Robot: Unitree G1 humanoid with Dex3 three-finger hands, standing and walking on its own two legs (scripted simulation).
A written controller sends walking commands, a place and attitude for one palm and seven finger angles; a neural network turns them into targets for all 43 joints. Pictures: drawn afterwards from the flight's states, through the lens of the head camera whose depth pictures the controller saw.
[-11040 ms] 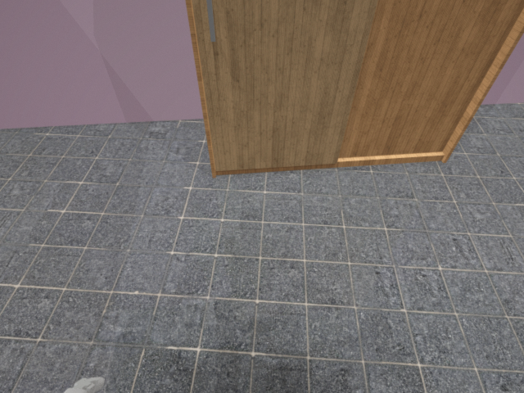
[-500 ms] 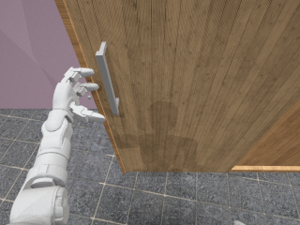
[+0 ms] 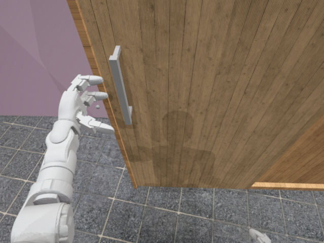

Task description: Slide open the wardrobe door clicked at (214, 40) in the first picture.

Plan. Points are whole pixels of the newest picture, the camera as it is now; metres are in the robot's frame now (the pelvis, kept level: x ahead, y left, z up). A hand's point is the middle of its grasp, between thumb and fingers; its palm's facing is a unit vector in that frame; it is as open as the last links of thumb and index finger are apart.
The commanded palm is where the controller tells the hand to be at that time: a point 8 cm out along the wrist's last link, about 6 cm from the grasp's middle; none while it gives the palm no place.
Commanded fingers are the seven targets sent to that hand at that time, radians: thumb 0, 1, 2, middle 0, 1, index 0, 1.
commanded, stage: feel for the door with the fingertips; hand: left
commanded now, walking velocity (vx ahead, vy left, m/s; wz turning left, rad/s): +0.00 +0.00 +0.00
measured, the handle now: (123, 90) +0.47 +0.12 +0.11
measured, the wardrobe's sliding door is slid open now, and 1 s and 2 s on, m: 0.00 0.00 0.00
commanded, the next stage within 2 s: slide the fingers in behind the handle in 0.76 s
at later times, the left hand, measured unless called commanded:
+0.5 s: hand (112, 105) +0.42 +0.14 +0.11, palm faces -0.01 -1.00 +0.00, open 14.0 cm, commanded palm +0.39 +0.19 +0.11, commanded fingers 0.00 -0.50 0.30 -0.30 -1.20 -0.30 -1.20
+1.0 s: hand (110, 101) +0.43 +0.15 +0.11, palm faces -0.01 -1.00 +0.00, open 13.8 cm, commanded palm +0.40 +0.19 +0.11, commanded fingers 0.00 -0.50 0.30 -0.30 -1.20 -0.30 -1.20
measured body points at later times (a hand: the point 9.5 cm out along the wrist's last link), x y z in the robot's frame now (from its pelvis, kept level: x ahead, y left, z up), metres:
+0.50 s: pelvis +0.00 +0.00 +0.00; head +0.04 -0.01 +0.45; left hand +0.41 +0.19 +0.11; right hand +0.10 -0.24 -0.11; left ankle -0.04 +0.11 -0.73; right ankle +0.04 -0.11 -0.73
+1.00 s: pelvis -0.01 +0.00 +0.00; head +0.04 -0.01 +0.45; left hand +0.43 +0.20 +0.11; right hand +0.07 -0.26 -0.12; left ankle -0.04 +0.11 -0.73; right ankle +0.04 -0.11 -0.73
